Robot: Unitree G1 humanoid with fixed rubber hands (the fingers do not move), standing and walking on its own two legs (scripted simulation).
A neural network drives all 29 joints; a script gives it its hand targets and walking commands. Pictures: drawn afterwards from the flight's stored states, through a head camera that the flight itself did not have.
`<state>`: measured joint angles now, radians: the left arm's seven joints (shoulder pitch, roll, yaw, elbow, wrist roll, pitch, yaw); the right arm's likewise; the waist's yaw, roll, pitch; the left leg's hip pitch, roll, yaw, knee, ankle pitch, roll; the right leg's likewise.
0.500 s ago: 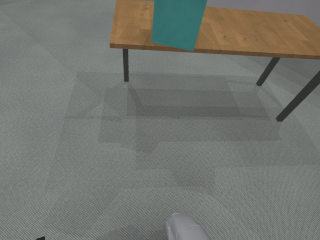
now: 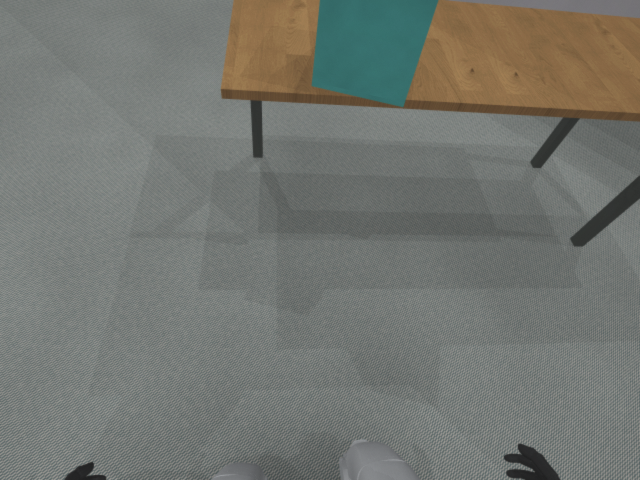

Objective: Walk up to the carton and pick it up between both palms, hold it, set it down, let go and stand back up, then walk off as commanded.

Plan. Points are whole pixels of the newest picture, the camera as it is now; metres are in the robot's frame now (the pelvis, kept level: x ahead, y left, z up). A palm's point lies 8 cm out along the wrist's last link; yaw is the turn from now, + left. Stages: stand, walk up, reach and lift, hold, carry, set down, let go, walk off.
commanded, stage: stand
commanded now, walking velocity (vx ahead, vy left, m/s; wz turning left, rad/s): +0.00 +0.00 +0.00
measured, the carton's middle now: (377, 9) +1.01 -0.16 +0.06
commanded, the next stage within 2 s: none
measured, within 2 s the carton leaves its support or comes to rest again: neither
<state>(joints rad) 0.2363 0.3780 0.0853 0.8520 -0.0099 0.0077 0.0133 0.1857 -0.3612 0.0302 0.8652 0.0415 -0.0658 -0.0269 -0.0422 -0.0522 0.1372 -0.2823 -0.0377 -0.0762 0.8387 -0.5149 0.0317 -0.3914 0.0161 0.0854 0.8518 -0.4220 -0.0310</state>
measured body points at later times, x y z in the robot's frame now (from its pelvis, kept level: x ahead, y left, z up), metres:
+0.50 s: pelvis -0.01 -0.03 +0.00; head +0.01 -0.03 +0.45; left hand +0.09 +0.28 -0.11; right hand +0.09 -0.34 -0.11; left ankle -0.01 +0.11 -0.70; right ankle +0.03 -0.17 -0.70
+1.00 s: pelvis -0.05 -0.04 +0.00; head -0.05 -0.04 +0.45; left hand +0.04 +0.27 -0.12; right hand +0.03 -0.34 -0.12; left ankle -0.01 +0.11 -0.70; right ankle +0.03 -0.17 -0.70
